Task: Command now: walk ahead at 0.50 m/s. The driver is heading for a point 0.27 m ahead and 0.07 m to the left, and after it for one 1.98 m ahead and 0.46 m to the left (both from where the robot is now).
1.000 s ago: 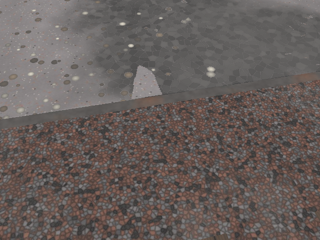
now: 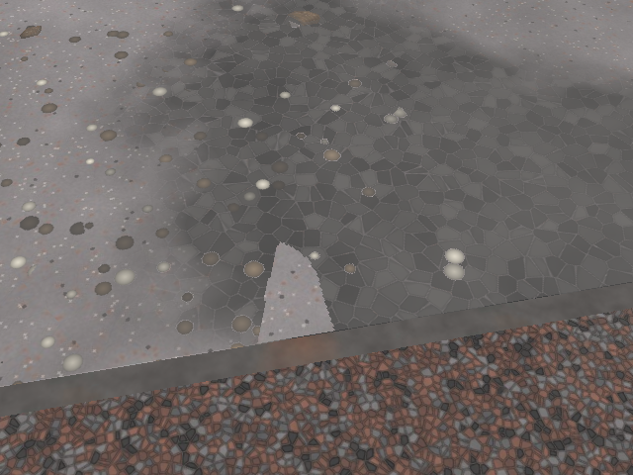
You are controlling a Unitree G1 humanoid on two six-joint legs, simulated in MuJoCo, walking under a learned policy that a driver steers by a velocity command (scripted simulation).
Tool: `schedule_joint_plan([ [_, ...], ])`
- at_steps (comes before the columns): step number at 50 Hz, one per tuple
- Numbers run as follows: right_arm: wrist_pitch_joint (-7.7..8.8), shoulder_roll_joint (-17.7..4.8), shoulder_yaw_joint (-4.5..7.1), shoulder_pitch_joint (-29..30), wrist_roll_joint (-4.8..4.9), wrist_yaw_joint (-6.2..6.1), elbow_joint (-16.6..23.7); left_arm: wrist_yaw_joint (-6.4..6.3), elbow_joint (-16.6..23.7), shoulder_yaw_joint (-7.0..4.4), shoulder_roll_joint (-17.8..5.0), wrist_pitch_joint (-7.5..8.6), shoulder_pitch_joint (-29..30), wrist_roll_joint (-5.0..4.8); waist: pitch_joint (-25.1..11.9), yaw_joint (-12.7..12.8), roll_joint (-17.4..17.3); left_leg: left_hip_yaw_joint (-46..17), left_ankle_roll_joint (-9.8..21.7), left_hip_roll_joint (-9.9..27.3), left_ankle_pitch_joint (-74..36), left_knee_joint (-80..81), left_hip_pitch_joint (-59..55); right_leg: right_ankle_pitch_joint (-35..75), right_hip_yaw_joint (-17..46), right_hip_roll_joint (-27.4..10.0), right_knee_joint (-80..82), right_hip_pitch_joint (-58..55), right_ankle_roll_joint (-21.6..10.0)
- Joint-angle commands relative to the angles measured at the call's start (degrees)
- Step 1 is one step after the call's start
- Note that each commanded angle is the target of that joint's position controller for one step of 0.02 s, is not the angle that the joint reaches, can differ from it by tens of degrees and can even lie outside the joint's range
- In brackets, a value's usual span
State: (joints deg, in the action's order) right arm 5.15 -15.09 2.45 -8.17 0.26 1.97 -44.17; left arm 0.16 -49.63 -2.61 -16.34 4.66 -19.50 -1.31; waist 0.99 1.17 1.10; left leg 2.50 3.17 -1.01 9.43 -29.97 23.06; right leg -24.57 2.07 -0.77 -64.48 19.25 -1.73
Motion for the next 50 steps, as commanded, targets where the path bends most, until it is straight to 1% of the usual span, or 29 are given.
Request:
schedule_joint_plan([
  [1, 0.34, -5.88, 1.52, -4.96, -0.85, -0.16, 1.40, -0.27, 5.44, -1.78, -6.22, 1.13, 3.07, 0.57, -4.13, -2.00, -5.46, -20.86, 10.11, 15.30, -4.90, 16.83, -18.46, 6.84, 2.49, -6.74, -2.15, 18.93, -0.25],
  [3, 0.95, -6.12, 1.71, -4.91, -0.56, -0.03, 0.77, -0.40, 4.82, -1.50, -3.98, -0.14, 1.28, 0.64, -3.66, -0.49, -6.02, -17.22, 10.77, 14.25, -8.33, 19.70, -14.44, 8.72, 1.88, -7.15, 0.77, 15.78, 0.47],
  [4, 1.20, -6.75, 1.83, -4.90, -0.54, -0.13, 0.33, -0.60, 5.02, -1.49, -3.65, -0.60, 1.87, 0.88, -2.39, -0.05, -5.53, -15.09, 11.14, 14.17, -14.96, 20.29, -12.98, 9.81, 1.43, -6.98, 2.59, 15.86, 1.19],
  [6, 1.07, -7.89, 2.11, -5.36, -0.76, -0.76, -0.72, -0.96, 5.96, -1.34, -3.01, -0.90, 4.38, 1.59, -1.30, 0.30, -4.45, -10.26, 10.98, 13.54, -29.87, 19.50, -12.14, 13.40, 0.67, -6.47, 8.30, 16.42, 2.65],
  [8, 0.44, -8.06, 2.08, -5.75, -0.70, -1.38, -1.51, -0.81, 6.29, -0.84, -1.59, -0.76, 6.81, 1.73, -1.78, -0.25, -4.83, -5.18, 9.04, 11.10, -36.07, 18.25, -11.65, 19.96, -0.53, -5.38, 16.83, 13.66, 2.86],
  [10, -0.07, -8.42, 2.00, -7.24, -0.53, -1.79, -2.46, -0.39, 6.75, -0.49, -0.85, -0.58, 10.56, 1.55, -2.35, -1.94, -5.31, -2.87, 7.70, 9.77, -35.32, 17.64, -11.87, 26.64, -1.76, -3.66, 24.34, 10.12, 2.61],
  [12, -0.63, -8.79, 1.94, -8.91, -0.31, -2.03, -3.75, -0.02, 7.27, -0.56, -1.35, -0.60, 13.08, 1.40, -2.98, -3.07, -5.57, -3.42, 7.50, 10.57, -32.95, 16.52, -14.18, 29.67, -1.50, -2.53, 28.61, 8.25, 2.44],
  [14, -1.27, -8.87, 1.92, -8.92, -0.03, -2.19, -4.65, 0.35, 7.97, -0.80, -2.36, -0.47, 14.81, 1.53, -2.95, -3.30, -6.05, -4.92, 7.25, 12.01, -31.42, 14.22, -17.14, 27.75, -0.73, -2.06, 31.64, 7.94, 1.55],
  [16, -1.87, -9.00, 2.02, -7.62, 0.36, -2.45, -5.14, 0.69, 7.90, -1.26, -3.74, -0.14, 13.99, 1.97, -3.56, -2.05, -6.11, -6.57, 6.22, 12.76, -29.68, 10.02, -19.25, 25.14, -0.53, -1.49, 35.21, 5.76, 0.03],
  [17, -2.14, -8.56, 1.89, -6.63, 0.67, -2.59, -5.27, 0.69, 6.75, -1.60, -4.22, 0.08, 11.11, 2.30, -4.59, -0.29, -5.31, -6.33, 4.90, 11.47, -27.72, 6.48, -19.27, 28.51, -1.29, -0.73, 39.46, 1.31, -0.95],
  [18, -2.06, -7.51, 1.58, -8.74, 0.13, -2.65, -5.61, 0.30, 5.67, -2.39, -6.80, 0.26, 8.35, 2.76, -6.81, -0.16, -2.70, -5.20, 2.55, 8.07, -25.09, 1.40, -18.00, 43.08, 0.01, -2.29, 41.45, -5.83, -2.36],
  [19, -1.39, -5.19, 0.75, -12.89, -1.42, -2.50, -5.48, -0.11, 5.70, -2.96, -10.35, 0.17, 6.11, 3.49, -12.57, -2.06, 3.61, -3.33, -0.24, 3.99, -10.93, -7.40, -10.05, 65.09, 6.75, -10.22, 36.00, -19.29, -6.38],
  [20, -1.24, -1.15, -0.70, -18.37, -1.17, -2.37, -7.33, -0.43, 4.98, -2.11, -7.08, -0.76, 4.47, 3.51, -18.51, -2.14, 11.54, -2.89, -3.40, 0.57, 13.03, -17.61, -1.35, 69.34, 15.79, -18.62, 35.46, -28.71, -14.91],
  [21, -2.13, -4.11, -0.16, -15.24, -0.49, -2.31, -7.28, -0.15, 4.48, -1.01, -3.15, -1.45, 3.32, 2.42, -18.56, 0.12, 11.03, -5.29, -5.14, 0.71, 29.90, -24.44, 1.45, 61.23, 19.91, -19.88, 38.72, -26.27, -16.85],
  [22, -3.21, -6.21, 0.55, -12.49, 0.28, -2.44, -6.45, 0.20, 4.24, -0.66, -3.07, -1.72, 5.36, 1.92, -15.12, -0.23, 7.85, -6.72, -5.49, 2.26, 31.07, -27.41, 3.80, 47.81, 19.39, -18.56, 41.14, -21.63, -15.30],
  [23, -4.47, -6.26, 0.85, -10.19, 0.50, -2.97, -6.34, 0.25, 4.64, -0.69, -3.49, -1.94, 8.43, 2.07, -11.73, -0.85, 4.97, -6.50, -5.83, 3.42, 28.81, -27.77, 4.66, 36.53, 18.25, -17.10, 43.52, -16.60, -13.53],
  [24, -5.66, -6.20, 1.08, -8.85, 0.15, -3.51, -6.15, 0.15, 5.19, -0.81, -4.22, -2.13, 12.24, 2.15, -8.42, -1.80, 4.30, -6.41, -6.25, 4.43, 25.65, -25.14, 3.43, 27.74, 16.39, -15.70, 46.33, -10.41, -11.98],
  [25, -6.57, -5.82, 1.18, -8.82, -0.04, -4.04, -6.36, -0.11, 5.50, -0.93, -4.53, -2.35, 15.25, 2.50, -7.03, -3.04, 6.08, -6.24, -6.54, 5.13, 22.47, -21.60, 0.22, 20.94, 14.57, -14.04, 48.44, -5.40, -10.39],
  [27, -7.11, -3.91, 0.88, -10.55, -0.35, -4.54, -7.88, -0.48, 5.17, -1.03, -4.26, -2.89, 17.62, 3.00, -6.10, -4.01, 7.83, -4.01, -6.51, 3.93, 16.68, -15.02, -6.97, 15.63, 9.86, -10.76, 50.19, 1.10, -9.05],
  [29, -6.92, -2.95, 0.83, -11.71, -0.58, -4.39, -9.28, -0.81, 4.08, -0.91, -3.60, -3.13, 17.55, 2.42, -6.97, -4.56, 7.10, -2.36, -5.56, 3.02, 7.66, -7.30, -12.34, 10.15, 7.21, -9.19, 49.86, 2.48, -8.14],
  [31, -6.84, -2.86, 0.85, -11.47, -1.53, -3.95, -9.91, -1.00, 2.53, -0.54, -2.43, -3.34, 16.10, 1.58, -6.11, -4.62, 5.87, -1.35, -3.88, 2.42, 1.86, -0.16, -16.58, -0.21, 5.69, -7.31, 49.34, 4.34, -5.09],
  [32, -6.80, -3.90, 0.87, -10.25, -2.15, -3.90, -9.25, -0.98, 1.53, -0.25, -1.62, -3.39, 14.67, 1.67, -3.93, -3.88, 4.07, -3.80, -2.52, 4.59, 1.66, 3.10, -15.83, -4.50, 5.14, -6.01, 48.62, 5.17, -2.52],
  [33, -6.74, -6.91, 1.36, -8.61, -1.72, -4.16, -8.59, -0.95, 1.26, -0.48, -2.07, -3.48, 13.42, 1.99, -1.02, -1.64, 0.06, -5.75, -0.90, 6.72, 8.60, 5.34, -11.06, -4.79, 3.21, -3.52, 47.10, 4.23, -0.50],
  [34, -6.34, -7.18, 1.59, -7.33, -1.14, -4.09, -9.31, -1.25, 1.17, -0.57, -1.89, -3.61, 13.72, 2.02, 1.00, -0.85, -5.03, -6.36, 0.01, 6.19, 18.85, 7.68, -2.68, 0.47, 0.10, -1.09, 44.60, -1.43, 0.88],
  [35, -5.62, -5.19, 1.06, -5.86, -1.20, -4.04, -9.29, -1.53, 0.77, -0.59, -2.01, -3.61, 14.14, 2.12, 1.73, -0.68, -6.31, -6.67, -0.67, 5.99, 20.79, 10.07, 0.93, 5.26, -0.22, -1.01, 41.95, -5.80, 1.04],
  [36, -4.95, -4.28, 0.78, -4.95, -1.42, -4.03, -9.58, -1.73, 0.24, -0.64, -1.71, -3.64, 13.58, 2.01, 1.49, -0.10, -7.38, -6.72, -1.61, 6.08, 19.31, 11.04, 1.70, 8.64, -0.50, -1.04, 40.59, -7.96, 0.58],
  [38, -3.83, -3.89, 0.66, -4.94, -1.14, -3.88, -10.08, -1.89, -1.27, -0.79, -1.94, -3.79, 12.33, 2.06, 1.02, -0.11, -6.36, -6.09, -2.74, 5.58, 13.97, 10.24, -0.52, 13.20, -0.56, -1.07, 39.56, -8.56, -0.21],
  [40, -3.38, -3.97, 0.63, -6.85, -0.75, -3.87, -11.12, -1.74, -2.44, -0.78, -1.58, -3.76, 12.10, 1.91, 0.09, -0.77, -4.41, -5.47, -2.74, 5.14, 9.55, 8.79, -3.24, 16.60, -0.54, -1.23, 39.26, -8.52, -0.52],
  [50, -3.93, -3.00, 0.16, -9.06, -0.46, -3.98, -13.66, -1.96, -7.29, -0.93, -1.83, -4.50, 11.53, 1.29, -1.48, -1.58, -1.15, -3.73, -2.28, 3.99, -2.11, 6.56, -8.35, 25.97, -0.80, -1.41, 37.72, -10.34, -0.13],
])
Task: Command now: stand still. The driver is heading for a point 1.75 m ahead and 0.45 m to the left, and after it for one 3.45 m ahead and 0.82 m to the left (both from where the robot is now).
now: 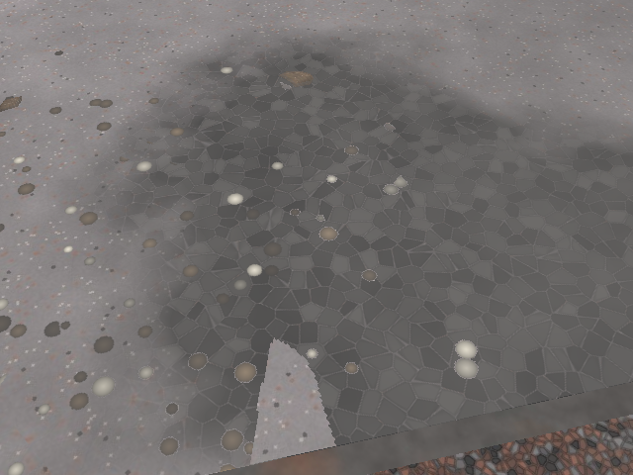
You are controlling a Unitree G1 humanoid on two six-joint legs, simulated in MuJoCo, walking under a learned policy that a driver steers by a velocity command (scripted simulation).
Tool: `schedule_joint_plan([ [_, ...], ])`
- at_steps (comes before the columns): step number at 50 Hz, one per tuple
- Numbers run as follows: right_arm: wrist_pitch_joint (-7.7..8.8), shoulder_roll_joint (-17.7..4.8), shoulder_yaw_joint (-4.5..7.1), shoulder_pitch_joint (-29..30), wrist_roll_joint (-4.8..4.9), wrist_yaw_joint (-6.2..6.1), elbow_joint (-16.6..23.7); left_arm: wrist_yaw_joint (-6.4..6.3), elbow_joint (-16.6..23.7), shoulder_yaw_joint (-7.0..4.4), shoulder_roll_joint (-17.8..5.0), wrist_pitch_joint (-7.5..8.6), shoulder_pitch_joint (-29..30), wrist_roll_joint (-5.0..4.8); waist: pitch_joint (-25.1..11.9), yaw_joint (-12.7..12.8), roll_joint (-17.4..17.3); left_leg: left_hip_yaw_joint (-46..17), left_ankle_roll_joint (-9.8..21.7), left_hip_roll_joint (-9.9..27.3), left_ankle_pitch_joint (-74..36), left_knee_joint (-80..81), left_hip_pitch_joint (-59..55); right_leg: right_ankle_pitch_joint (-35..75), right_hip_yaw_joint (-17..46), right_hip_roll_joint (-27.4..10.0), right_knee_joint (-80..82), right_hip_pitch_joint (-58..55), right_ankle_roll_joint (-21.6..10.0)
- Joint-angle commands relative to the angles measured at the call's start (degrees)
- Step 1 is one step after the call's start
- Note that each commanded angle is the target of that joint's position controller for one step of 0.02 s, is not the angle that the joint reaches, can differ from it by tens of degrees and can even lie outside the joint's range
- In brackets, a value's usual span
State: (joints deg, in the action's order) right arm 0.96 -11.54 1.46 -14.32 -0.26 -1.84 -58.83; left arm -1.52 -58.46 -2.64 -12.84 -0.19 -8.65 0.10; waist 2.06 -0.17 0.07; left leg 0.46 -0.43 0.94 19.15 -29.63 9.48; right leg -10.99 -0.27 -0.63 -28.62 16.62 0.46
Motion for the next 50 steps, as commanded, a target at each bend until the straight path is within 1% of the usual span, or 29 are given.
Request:
schedule_joint_plan([
  [1, 0.21, -6.41, 1.11, -2.95, 0.06, -0.15, 0.81, -0.35, 1.13, -0.91, -5.38, 0.25, 0.63, -0.14, -2.49, -0.21, -0.10, -1.59, 1.33, 1.97, -12.32, 6.24, 5.05, 12.62, 1.55, -1.57, 1.82, -7.84, -2.29],
  [8, -0.02, -5.59, 0.84, -3.20, 0.02, -0.08, -0.46, -0.76, -1.23, -0.91, -5.56, -0.32, 0.77, -0.25, -1.68, 0.04, -0.45, -1.05, 1.28, 1.58, -13.06, 6.90, 4.54, 12.46, 1.61, -1.62, 1.99, -8.35, -2.06],
  [23, 0.00, -4.57, 0.31, -5.13, -0.07, -0.34, -2.56, -1.02, -4.44, -0.69, -4.88, -0.67, 0.60, -0.23, 0.14, 0.32, -0.52, -0.54, 1.18, 1.09, -7.99, 8.72, 5.42, 8.38, 1.55, -1.42, 3.32, -7.92, -1.59],
  [35, 0.11, -3.70, -0.05, -7.62, 0.00, -0.46, -3.45, -1.15, -5.79, -0.30, -4.22, -0.63, -1.14, -0.26, 0.92, 0.36, -0.32, -0.29, 1.24, 0.83, -6.00, 9.24, 6.01, 6.67, 1.56, -1.31, 3.76, -7.17, -1.46],
  [48, 0.19, -2.95, -0.27, -9.89, 0.10, -0.47, -3.71, -1.26, -6.25, 0.08, -3.60, -0.56, -3.06, -0.35, 1.22, 0.33, -0.30, -0.11, 1.28, 0.70, -6.34, 9.20, 6.18, 6.97, 1.59, -1.25, 3.60, -6.81, -1.47],
  [49, 0.10, -2.64, -0.29, -11.12, 0.18, -0.55, -4.30, -1.28, -6.75, 0.22, -3.02, -0.62, -4.03, -0.35, -0.03, 0.27, -0.64, 0.18, 1.61, 0.34, -0.54, 9.72, 5.70, 1.15, 0.61, -0.37, 3.22, -7.25, -1.50],
  [50, -0.07, -3.59, 0.07, -11.50, 0.51, -0.72, -4.35, -1.34, -6.86, 0.08, -3.24, -0.67, -4.33, -0.61, 0.87, 0.16, -1.63, -0.49, 2.66, 0.35, 8.07, 10.27, 6.51, -7.65, -1.04, 1.23, 1.37, -5.75, -1.64],
])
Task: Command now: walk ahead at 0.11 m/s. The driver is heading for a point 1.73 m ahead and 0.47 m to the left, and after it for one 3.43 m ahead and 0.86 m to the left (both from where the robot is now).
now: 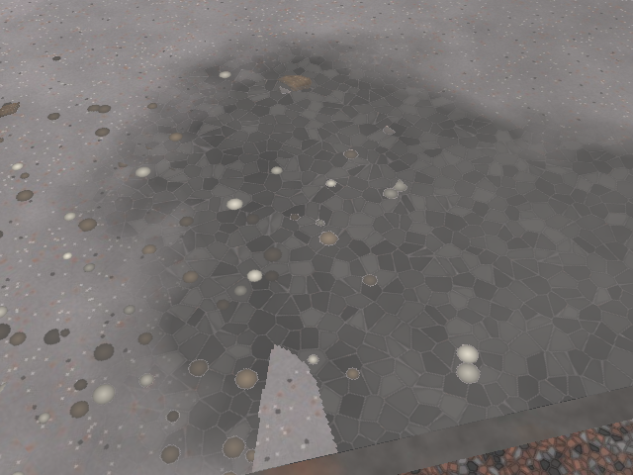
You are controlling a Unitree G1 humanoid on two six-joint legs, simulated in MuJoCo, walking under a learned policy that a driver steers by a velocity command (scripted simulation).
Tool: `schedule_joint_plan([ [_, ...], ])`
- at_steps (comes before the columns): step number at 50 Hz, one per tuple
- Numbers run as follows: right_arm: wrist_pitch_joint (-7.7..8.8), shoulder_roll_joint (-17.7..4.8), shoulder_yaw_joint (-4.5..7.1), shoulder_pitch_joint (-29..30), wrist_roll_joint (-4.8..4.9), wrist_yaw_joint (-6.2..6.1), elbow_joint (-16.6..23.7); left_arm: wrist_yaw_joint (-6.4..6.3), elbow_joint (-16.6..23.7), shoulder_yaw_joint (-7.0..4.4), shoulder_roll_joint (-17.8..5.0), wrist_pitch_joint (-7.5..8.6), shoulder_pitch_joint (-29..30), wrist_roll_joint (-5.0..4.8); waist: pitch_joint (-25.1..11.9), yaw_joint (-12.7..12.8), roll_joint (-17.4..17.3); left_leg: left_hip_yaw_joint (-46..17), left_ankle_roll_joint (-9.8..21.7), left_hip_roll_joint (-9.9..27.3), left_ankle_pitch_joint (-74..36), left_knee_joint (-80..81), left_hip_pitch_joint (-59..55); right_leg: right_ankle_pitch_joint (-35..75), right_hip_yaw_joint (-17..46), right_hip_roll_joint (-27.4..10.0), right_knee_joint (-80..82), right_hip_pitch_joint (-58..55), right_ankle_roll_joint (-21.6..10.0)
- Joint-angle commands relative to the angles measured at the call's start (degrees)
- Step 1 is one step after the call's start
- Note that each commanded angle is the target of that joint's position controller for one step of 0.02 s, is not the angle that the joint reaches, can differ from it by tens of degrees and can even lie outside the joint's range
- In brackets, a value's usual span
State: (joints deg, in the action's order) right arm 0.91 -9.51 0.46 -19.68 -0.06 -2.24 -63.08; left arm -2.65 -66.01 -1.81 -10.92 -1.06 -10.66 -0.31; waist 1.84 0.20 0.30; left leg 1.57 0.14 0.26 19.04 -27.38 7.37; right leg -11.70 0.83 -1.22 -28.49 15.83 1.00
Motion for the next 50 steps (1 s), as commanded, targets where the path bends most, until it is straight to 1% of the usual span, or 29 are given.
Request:
schedule_joint_plan([
  [1, -0.15, -7.27, 1.61, -5.55, 0.61, -0.55, 0.59, -0.23, 0.85, -1.00, -5.53, 0.34, -2.35, -0.47, 2.86, -0.38, -3.66, -3.85, 3.81, 2.23, 17.52, 9.00, 9.59, -15.99, -3.76, 3.29, -1.26, -1.54, -2.47],
  [3, 0.36, -10.01, 2.63, -7.73, 1.31, -0.67, 1.24, 0.30, 2.82, -0.90, -4.51, 1.71, 1.02, -0.43, 7.14, -2.22, -7.88, -14.12, 8.36, 9.61, 29.55, 14.67, 9.05, -17.74, -5.41, 3.82, -9.05, 7.47, -2.85],
  [4, 0.92, -12.14, 3.48, -7.68, 1.64, -0.61, 1.53, 0.91, 3.75, -0.68, -3.47, 2.77, 2.14, -0.58, 8.90, -2.49, -10.99, -21.15, 11.35, 15.38, 30.69, 17.77, 8.17, -13.07, -5.26, 2.38, -15.20, 11.04, -3.27],
  [5, 1.50, -12.29, 3.77, -7.28, 1.61, -0.54, 1.88, 1.51, 4.53, -0.66, -3.41, 3.72, 3.15, -0.80, 10.54, -2.50, -10.96, -24.90, 13.29, 18.85, 28.82, 19.07, 7.90, -12.37, -3.47, -0.08, -18.88, 14.19, -4.11],
  [8, 2.45, -10.46, 3.61, -3.69, 1.83, 0.24, 3.53, 2.65, 5.30, -0.93, -3.68, 5.84, 1.39, -1.98, 10.56, 0.30, -8.72, -19.00, 10.66, 16.51, 16.81, 15.45, 5.80, -15.10, -3.11, -1.83, -10.21, 11.66, -6.11],
  [10, 2.27, -10.46, 3.55, -1.73, 2.06, 0.73, 4.52, 2.82, 0.68, -2.15, -4.47, 6.08, -9.08, -1.61, 5.95, 4.20, -5.96, -10.29, 7.64, 9.89, 7.85, 7.42, 13.79, -4.18, -7.71, 3.44, -0.99, -8.86, -4.90],
  [11, 2.70, -9.71, 3.15, 0.38, 1.79, 0.88, 5.53, 2.79, -0.98, -3.25, -6.78, 6.03, -16.40, -1.29, 3.10, 7.47, -0.89, -5.16, 5.44, 6.10, -2.76, -5.14, 18.65, -4.62, -0.42, -0.35, 2.38, -17.33, -6.08],
  [12, 3.57, -5.22, 2.02, 0.76, 1.26, 0.88, 7.76, 2.64, -1.64, -5.02, -14.29, 6.21, -24.75, -1.56, -1.48, 9.21, 16.10, 3.21, 1.09, -1.35, 1.23, -27.10, 30.12, -10.24, 23.78, -14.19, 12.67, -26.92, -13.08],
  [13, 4.63, -4.40, 1.88, 2.11, 2.18, 0.86, 9.08, 3.25, -1.73, -3.84, -12.59, 7.19, -26.07, -0.29, -3.63, 8.43, 15.97, -4.46, 1.60, -2.84, 12.16, -41.39, 36.21, -16.55, 42.78, -21.67, 19.83, -26.61, -18.64],
  [14, 5.36, -6.17, 2.36, 3.57, 3.50, 1.28, 9.78, 3.14, 0.07, -2.61, -9.57, 8.02, -19.61, -0.17, 1.51, 5.20, 8.82, -7.48, 3.49, 1.23, 8.78, -48.13, 41.62, -18.37, 38.52, -22.16, 19.07, -23.45, -17.54],
  [15, 5.81, -6.68, 2.41, 4.25, 3.43, 1.73, 9.73, 3.35, 1.86, -1.80, -7.27, 8.34, -14.79, -0.24, 3.26, 3.62, 5.38, -7.14, 4.90, 3.85, 2.66, -48.61, 42.21, -16.56, 30.36, -19.25, 18.92, -20.51, -15.27],
  [16, 6.11, -7.33, 2.91, 4.50, 2.72, 1.77, 9.50, 3.68, 2.98, -1.24, -6.59, 8.29, -11.82, -0.18, 4.25, 2.24, 3.18, -6.23, 5.44, 5.78, -2.49, -45.50, 41.48, -11.34, 23.54, -16.71, 19.72, -18.07, -13.38],
  [18, 5.68, -8.79, 4.03, 4.79, 1.86, 2.15, 9.26, 3.66, 3.28, -0.28, -4.36, 7.62, -12.05, 0.17, 4.04, 1.17, 4.03, -4.47, 4.92, 7.51, -7.55, -39.08, 36.41, 0.69, 12.99, -12.06, 20.51, -15.18, -10.51],
  [20, 4.79, -6.82, 3.89, 6.28, 1.69, 2.68, 9.60, 2.87, 2.74, -0.14, -5.15, 7.09, -15.29, 0.33, 3.82, 1.24, 3.88, -2.32, 3.30, 7.40, -9.63, -35.38, 36.19, 9.18, 8.52, -10.80, 20.91, -15.12, -10.80],
  [24, 4.19, -4.33, 2.59, 17.22, 1.63, 3.16, 13.95, 1.42, 3.96, -0.57, -8.33, 6.56, -15.47, 0.92, 5.88, 2.62, 3.14, -0.55, 1.45, 6.37, -17.41, -19.70, 36.25, 12.78, 2.23, -10.42, 23.13, -12.51, -10.77],
  [30, 4.10, -5.40, 1.92, 25.90, 2.09, 5.34, 18.14, 1.21, 3.78, -1.33, -9.16, 6.49, -18.07, 0.04, 7.45, 3.26, 3.00, 1.18, 5.12, 3.70, -20.74, -7.94, 31.97, 18.36, -5.30, -13.30, 22.55, -18.15, -9.35],
  [33, 4.30, -8.57, 3.47, 21.19, 1.83, 6.22, 18.32, 0.92, 5.31, -2.13, -11.62, 5.61, -15.72, 0.44, 1.15, -1.24, 6.03, 4.87, 8.47, -1.21, -14.56, -8.48, 21.95, 48.65, -8.62, -14.26, 10.24, -23.47, -7.35],
  [34, 4.16, -10.95, 4.85, 13.43, 1.99, 6.29, 16.45, 0.74, 6.11, -2.33, -12.30, 4.94, -14.43, 0.79, -3.56, -5.43, 7.14, 6.11, 9.70, -3.84, -13.37, -8.25, 12.81, 56.08, -10.04, -13.37, -0.22, -22.79, -6.28],
  [35, 3.73, -14.08, 6.61, 4.68, 2.10, 5.93, 14.11, 0.62, 7.32, -2.17, -12.48, 4.66, -13.54, 0.86, -8.25, -9.76, 6.36, 4.27, 11.42, -4.72, -13.97, -6.36, -1.04, 53.79, -10.91, -11.29, -13.73, -15.69, -4.50],
  [36, 3.02, -19.26, 8.02, -3.31, 1.76, 4.76, 12.85, 0.78, 9.31, -1.22, -10.03, 5.34, -14.51, 1.99, -14.78, -10.45, -4.15, -15.18, 15.11, 7.09, -10.60, -5.44, -17.76, 27.81, -11.23, -6.98, -34.10, 0.29, -2.51],
  [37, 3.19, -20.61, 7.74, -2.51, 1.23, 4.89, 13.98, 2.19, 10.77, 0.94, -2.59, 7.77, -19.21, 0.64, -23.42, -4.79, -16.31, -50.55, 26.76, 20.70, 2.57, 8.47, -32.25, -17.76, -2.10, 5.62, -54.51, 20.61, 0.16],
  [38, 3.54, -16.04, 6.60, -1.35, 0.83, 4.77, 13.51, 2.94, 12.41, -0.40, -8.13, 10.41, -12.29, -1.33, -20.06, -7.10, -9.71, -49.32, 22.73, 18.24, 3.90, 12.65, -29.61, -16.14, 7.02, 2.03, -57.92, 26.74, -2.34],
  [39, 4.09, -13.33, 5.93, 1.83, 0.80, 4.59, 14.16, 3.00, 14.61, -0.93, -10.37, 11.37, -7.11, -2.66, -12.59, -6.09, -6.99, -39.26, 19.83, 16.19, -1.05, 12.35, -22.14, -11.96, 5.75, -0.65, -55.93, 29.00, -3.80],
  [40, 4.76, -12.04, 5.33, 6.78, 0.75, 4.96, 15.47, 2.38, 15.01, -1.17, -10.50, 11.60, -5.17, -1.95, -7.73, -3.02, 1.19, -31.97, 18.29, 13.80, -9.35, 13.27, -11.46, -7.92, 5.48, -3.35, -50.62, 26.02, -3.95],
  [41, 5.06, -10.48, 4.77, 10.11, 0.29, 5.02, 16.55, 1.70, 14.90, -2.11, -11.40, 10.92, -4.97, -0.85, -5.93, -0.70, 2.93, -26.42, 17.13, 11.54, -14.62, 14.10, -3.97, -6.00, 5.12, -5.30, -45.92, 21.81, -3.80],
  [42, 5.10, -10.56, 4.63, 11.42, -0.14, 4.87, 17.18, 1.57, 15.44, -2.31, -10.94, 9.97, -6.31, -0.42, -4.99, 1.21, 0.87, -24.37, 17.53, 10.47, -17.69, 15.04, 1.37, -5.96, 5.54, -6.25, -43.81, 18.21, -3.25],
  [44, 5.04, -10.86, 4.55, 10.27, 0.59, 4.27, 16.98, 1.32, 16.55, -2.48, -9.36, 8.49, -6.28, 0.39, -3.10, 2.40, -0.44, -20.44, 17.53, 8.85, -19.64, 16.58, 7.02, -5.70, 4.43, -7.00, -37.32, 16.50, -1.58],
  [47, 4.95, -13.56, 5.21, 6.03, 0.79, 2.67, 16.78, 0.81, 20.16, -2.54, -8.91, 7.70, 1.96, 1.46, -0.50, 0.39, -1.58, -17.09, 16.70, 6.54, -20.34, 17.84, 10.40, 4.18, 2.37, -5.45, -24.42, 18.89, 1.04],
  [50, 4.31, -14.02, 5.44, 2.51, 1.23, 1.87, 16.61, 1.20, 22.61, -1.99, -7.38, 8.03, 9.41, 1.08, -0.13, -2.49, -3.26, -15.14, 13.60, 3.88, -16.85, 16.33, 10.31, 15.75, 1.84, -2.21, -9.23, 16.34, 1.21],
])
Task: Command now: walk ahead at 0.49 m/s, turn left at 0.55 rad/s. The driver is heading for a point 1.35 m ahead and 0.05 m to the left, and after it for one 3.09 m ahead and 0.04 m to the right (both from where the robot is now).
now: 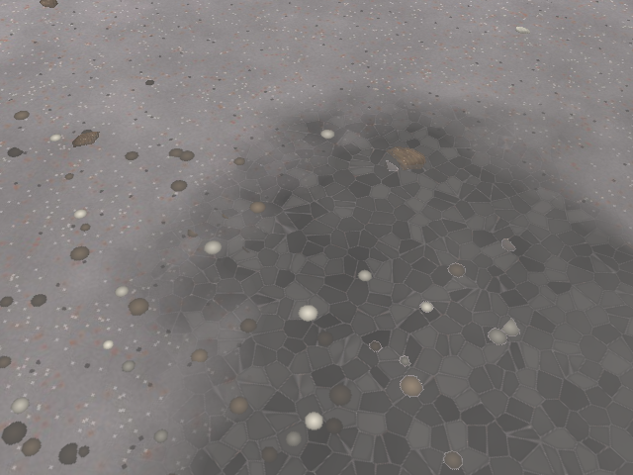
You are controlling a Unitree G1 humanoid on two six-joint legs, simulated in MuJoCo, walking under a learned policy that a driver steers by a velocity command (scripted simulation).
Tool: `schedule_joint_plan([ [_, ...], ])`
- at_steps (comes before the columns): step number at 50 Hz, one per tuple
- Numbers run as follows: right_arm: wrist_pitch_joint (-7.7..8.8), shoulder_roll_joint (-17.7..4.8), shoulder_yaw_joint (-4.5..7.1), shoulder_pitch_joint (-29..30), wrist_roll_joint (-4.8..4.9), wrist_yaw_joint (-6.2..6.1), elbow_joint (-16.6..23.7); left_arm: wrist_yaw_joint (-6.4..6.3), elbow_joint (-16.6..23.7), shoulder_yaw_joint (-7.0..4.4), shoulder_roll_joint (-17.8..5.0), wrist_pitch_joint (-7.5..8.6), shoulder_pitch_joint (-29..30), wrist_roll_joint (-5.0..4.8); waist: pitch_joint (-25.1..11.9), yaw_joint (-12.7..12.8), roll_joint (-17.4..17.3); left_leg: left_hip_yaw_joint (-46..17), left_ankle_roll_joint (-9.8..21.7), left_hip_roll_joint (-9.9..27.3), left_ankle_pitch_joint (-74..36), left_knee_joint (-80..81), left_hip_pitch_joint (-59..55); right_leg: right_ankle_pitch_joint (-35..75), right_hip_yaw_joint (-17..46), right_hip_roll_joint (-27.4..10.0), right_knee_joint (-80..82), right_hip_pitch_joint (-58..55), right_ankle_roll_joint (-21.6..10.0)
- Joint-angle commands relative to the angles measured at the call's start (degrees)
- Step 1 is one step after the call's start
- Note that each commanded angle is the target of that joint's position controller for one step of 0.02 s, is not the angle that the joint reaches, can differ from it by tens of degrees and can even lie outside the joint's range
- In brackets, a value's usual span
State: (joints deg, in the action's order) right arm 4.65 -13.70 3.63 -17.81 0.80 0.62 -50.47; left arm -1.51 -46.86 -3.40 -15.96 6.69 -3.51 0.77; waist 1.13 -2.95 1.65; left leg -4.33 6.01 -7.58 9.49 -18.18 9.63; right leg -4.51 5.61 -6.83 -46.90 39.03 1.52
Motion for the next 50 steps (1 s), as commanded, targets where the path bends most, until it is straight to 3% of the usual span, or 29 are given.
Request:
schedule_joint_plan([
  [1, 0.41, -9.94, 2.32, -0.26, 0.45, -1.08, 3.87, 0.33, 4.20, -0.23, -2.06, 0.44, 4.25, -0.28, 0.51, -0.20, -5.27, -9.47, 6.98, 11.60, -6.25, 6.73, 7.93, 10.80, -3.40, 4.48, 12.56, -8.32, 0.66],
  [4, -0.06, -9.56, 2.30, -3.00, 0.85, -1.23, 3.13, 1.09, 6.30, -0.30, -3.23, 0.86, 7.98, -1.03, -0.07, -1.59, -6.28, -13.13, 6.18, 13.27, -4.61, 3.64, 3.27, 11.21, -2.30, 5.77, 17.32, -9.28, 0.35],
  [7, -0.86, -9.74, 2.47, -3.55, 0.72, -1.80, 3.55, 2.04, 7.49, -0.84, -5.48, 1.87, 8.40, -1.26, -0.99, -0.65, -7.07, -18.41, 5.56, 15.56, -5.85, -2.17, -3.38, 4.63, -1.11, 6.49, 21.05, -10.49, -0.80],
  [9, -1.26, -9.27, 2.32, -2.17, 0.30, -1.96, 4.48, 2.07, 5.95, -1.64, -7.18, 2.59, 1.49, -1.24, -3.69, 3.25, -8.76, -18.68, 4.14, 14.54, -12.58, -7.83, -4.40, 2.23, -2.88, 6.99, 23.93, -19.37, -3.13],
  [10, -1.06, -6.85, 1.41, -1.60, -0.16, -1.66, 5.24, 1.83, 4.47, -2.43, -9.30, 2.91, -6.15, -0.27, -9.96, 6.61, -7.75, -15.84, 2.49, 11.68, -15.20, -17.50, -1.35, 2.77, -0.28, 3.03, 22.38, -31.87, -6.21],
  [11, -0.81, -4.24, 0.50, -2.95, -0.71, -1.61, 6.32, 1.44, 3.39, -3.23, -12.49, 2.66, -15.96, 0.40, -18.35, 9.31, -0.71, -9.58, -0.38, 6.57, -5.53, -33.94, 9.48, -0.81, 12.03, -6.84, 21.64, -48.96, -10.88],
  [12, -0.07, -2.04, -0.41, -11.98, 1.03, -1.26, 6.61, 2.10, 0.48, -4.22, -15.22, 1.74, -19.89, 0.14, -22.30, 5.29, 19.76, -5.36, -3.31, 0.94, 23.98, -49.43, 28.04, -11.22, 37.67, -17.07, 27.40, -61.92, -19.02],
  [13, 0.00, -7.77, 0.47, -11.10, 1.91, -1.38, 4.82, 2.37, 1.59, -2.72, -8.69, 1.51, -18.08, -1.08, -16.73, 6.57, 11.47, -8.23, -3.32, 5.35, 22.20, -55.63, 34.16, -21.85, 38.23, -16.04, 29.30, -58.74, -17.25],
  [14, -0.04, -10.01, 0.98, -4.34, 1.51, -1.30, 5.75, 2.30, 2.33, -1.91, -5.58, 1.13, -14.78, -1.32, -8.81, 7.65, 4.78, -6.77, -3.46, 7.09, 16.80, -56.22, 35.31, -19.19, 28.26, -13.18, 30.01, -50.76, -14.58],
  [15, 0.13, -9.14, 0.91, -0.44, 0.67, -1.45, 6.77, 2.41, 2.84, -1.59, -5.58, 0.74, -11.56, -0.73, -5.03, 6.41, 0.22, -4.80, -3.54, 8.95, 12.85, -54.30, 33.46, -12.47, 22.20, -10.78, 31.43, -43.27, -13.52],
  [16, 0.30, -8.39, 1.04, 1.72, -0.06, -1.37, 7.56, 2.54, 2.65, -1.29, -4.89, 0.58, -10.14, -0.41, -2.25, 5.34, 0.02, -4.27, -3.59, 10.49, 10.48, -51.18, 32.49, -6.06, 18.37, -9.11, 32.75, -38.34, -13.69],
  [18, 0.03, -6.25, 0.83, 0.97, 0.06, -0.91, 7.96, 2.76, 1.98, -0.83, -3.87, 0.68, -9.85, -0.16, -2.22, 3.29, 2.73, -2.19, -3.59, 12.57, 8.78, -46.61, 28.55, 0.28, 12.44, -6.29, 35.15, -33.93, -13.58],
  [21, -0.16, -4.15, 0.02, 3.97, -0.44, -0.74, 9.55, 2.59, 0.56, -1.44, -6.17, 0.84, -11.89, -0.99, -1.57, 3.43, 2.73, 0.27, -4.83, 13.96, 5.66, -38.70, 29.57, 6.16, 8.06, -6.27, 37.94, -32.52, -15.18],
  [24, 0.16, -3.23, -0.72, 9.67, -0.51, -0.41, 11.31, 2.07, -0.34, -1.83, -7.79, 0.15, -13.51, -1.40, -0.80, 4.90, 2.28, 1.81, -5.43, 13.91, -3.45, -27.53, 28.40, 8.03, 3.26, -4.92, 39.20, -32.03, -14.13],
  [27, 0.46, -3.28, -0.96, 14.95, -0.02, 0.13, 12.58, 1.97, -1.59, -1.80, -8.52, -0.46, -16.36, -1.95, 0.21, 6.74, 2.81, 3.75, -5.61, 11.99, -10.19, -18.81, 24.33, 7.28, -0.08, -3.74, 38.74, -31.61, -12.68],
  [31, 0.79, -4.68, -0.70, 20.02, 0.55, 1.11, 15.07, 1.88, -3.40, -1.78, -9.19, -1.50, -19.49, -2.38, 1.63, 7.29, 3.64, 3.89, -3.91, 10.78, -7.84, -13.53, 23.58, 7.29, 1.01, -6.99, 36.29, -36.88, -11.60],
  [33, 1.06, -6.20, -0.10, 18.26, 0.45, 1.45, 15.11, 1.62, -3.66, -2.03, -10.25, -2.18, -18.92, -2.41, 0.56, 5.07, 4.18, 4.73, -2.29, 9.60, -4.85, -11.02, 19.04, 13.08, 0.82, -7.91, 32.71, -38.96, -10.41],
  [34, 1.11, -7.55, 0.72, 13.77, 0.17, 1.33, 13.88, 1.47, -3.54, -1.97, -10.43, -2.46, -18.04, -2.47, -2.02, 2.14, 3.84, 6.09, -1.10, 8.13, -4.92, -9.09, 11.91, 21.28, -1.06, -6.48, 27.22, -38.60, -9.25],
  [35, 1.02, -10.24, 2.15, 5.26, -0.11, 0.89, 11.30, 1.33, -3.27, -1.49, -9.29, -2.59, -18.08, -2.14, -7.34, -1.56, 2.60, 6.00, 0.62, 8.05, -5.57, -9.00, -0.44, 25.26, -3.56, -3.66, 17.06, -35.11, -7.68],
  [36, 0.75, -14.95, 3.49, -5.75, -0.89, 0.18, 9.46, 1.14, -1.32, -0.22, -6.55, -2.34, -17.75, -0.61, -16.07, -5.46, -4.74, -7.04, 4.76, 19.69, -7.79, -10.54, -17.58, 10.11, -6.64, -0.10, -1.63, -23.14, -5.26],
  [37, 0.30, -18.35, 3.91, -7.40, -1.06, 0.50, 8.59, 1.40, -0.63, 1.62, -0.07, -1.05, -24.39, -1.03, -21.65, -1.47, -19.73, -32.84, 13.11, 30.66, 3.33, -3.37, -32.06, -26.58, -5.65, 9.16, -19.34, -1.95, -2.55],
  [38, 0.28, -13.01, 2.61, -7.30, -0.32, 0.70, 8.73, 1.74, -1.27, 0.22, -6.33, -0.08, -21.63, -2.28, -18.99, -3.34, -13.70, -35.56, 12.16, 29.68, 9.92, -0.27, -29.87, -28.66, 0.44, 6.20, -26.20, 4.73, -3.08],
  [39, 0.43, -10.90, 1.81, -3.42, -0.07, 0.69, 9.19, 1.98, 0.29, -0.44, -8.50, 0.39, -16.77, -3.11, -11.27, -2.58, -10.82, -26.90, 9.88, 27.61, 6.81, 0.50, -22.96, -23.30, -0.60, 3.57, -26.53, 7.59, -3.73],
  [40, 0.48, -9.68, 1.36, 0.40, -0.34, 0.83, 9.74, 1.73, 0.56, -0.41, -7.93, 0.36, -14.19, -2.61, -7.57, -0.92, -6.53, -20.53, 8.56, 24.96, 0.85, 1.70, -15.35, -18.15, -1.83, 1.23, -24.05, 5.31, -3.55],
  [41, 0.54, -8.38, 1.05, 3.25, -0.82, 1.08, 10.02, 1.54, 0.81, -0.66, -7.41, 0.05, -12.98, -1.68, -4.84, 0.77, -5.40, -16.42, 8.03, 22.99, -3.62, 3.50, -9.09, -15.06, -2.07, -0.16, -20.88, 3.03, -3.15],
  [42, 0.76, -7.23, 0.72, 4.76, -1.25, 1.22, 10.06, 1.58, 0.65, -0.74, -6.63, -0.65, -13.89, -1.48, -4.12, 2.65, -6.29, -13.46, 7.67, 21.50, -6.47, 5.33, -4.97, -13.00, -1.64, -1.35, -19.07, -0.39, -2.96],
  [44, 1.51, -7.48, 0.97, 4.85, -0.93, 1.34, 9.26, 1.54, 0.45, -0.43, -4.36, -1.96, -14.93, -1.47, -3.62, 4.16, -6.60, -10.02, 8.45, 20.69, -9.53, 8.16, -0.92, -10.85, -2.09, -1.70, -16.31, -3.09, -2.19],
  [47, 1.81, -9.16, 1.52, 2.87, -0.81, 0.62, 7.47, 1.33, 2.29, -0.39, -3.87, -2.58, -10.10, -0.83, -1.17, 3.82, -4.73, -6.23, 8.83, 20.31, -12.55, 10.44, -0.26, -3.58, -2.22, -1.95, -9.10, 0.65, -0.91],
  [50, 1.33, -9.66, 1.54, 0.63, -0.56, -0.08, 6.00, 1.80, 3.72, -0.03, -2.88, -2.18, -4.62, -0.85, 0.23, 2.13, -4.60, -2.11, 6.91, 18.49, -12.88, 11.03, -1.02, 6.06, -3.04, -0.96, 1.54, 0.52, -0.92],
])
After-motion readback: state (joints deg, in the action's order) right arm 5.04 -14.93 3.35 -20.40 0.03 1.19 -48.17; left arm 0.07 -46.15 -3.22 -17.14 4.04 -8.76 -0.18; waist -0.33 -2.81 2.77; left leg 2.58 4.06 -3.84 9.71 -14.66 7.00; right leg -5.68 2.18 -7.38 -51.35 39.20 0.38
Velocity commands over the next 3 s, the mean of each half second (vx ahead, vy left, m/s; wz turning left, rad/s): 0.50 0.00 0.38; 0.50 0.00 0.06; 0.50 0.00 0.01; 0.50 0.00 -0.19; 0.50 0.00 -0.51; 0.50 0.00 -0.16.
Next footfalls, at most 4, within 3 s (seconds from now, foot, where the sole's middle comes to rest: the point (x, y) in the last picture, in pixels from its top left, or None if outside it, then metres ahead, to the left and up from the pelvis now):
0.20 right None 0.32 -0.14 -0.78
0.70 left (230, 456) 0.53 0.16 -0.78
1.26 right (306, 313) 0.87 -0.01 -0.78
1.78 left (190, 243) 1.11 0.30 -0.78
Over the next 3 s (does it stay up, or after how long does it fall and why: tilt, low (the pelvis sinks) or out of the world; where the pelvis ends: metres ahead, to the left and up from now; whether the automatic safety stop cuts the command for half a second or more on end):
stays up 1.64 0.12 -0.01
